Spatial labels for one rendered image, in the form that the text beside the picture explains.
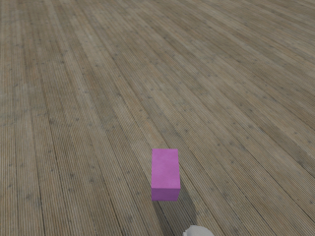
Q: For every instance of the carton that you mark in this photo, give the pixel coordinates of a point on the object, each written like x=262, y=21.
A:
x=165, y=183

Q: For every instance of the robot right thigh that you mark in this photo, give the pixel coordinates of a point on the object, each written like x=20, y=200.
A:
x=197, y=231

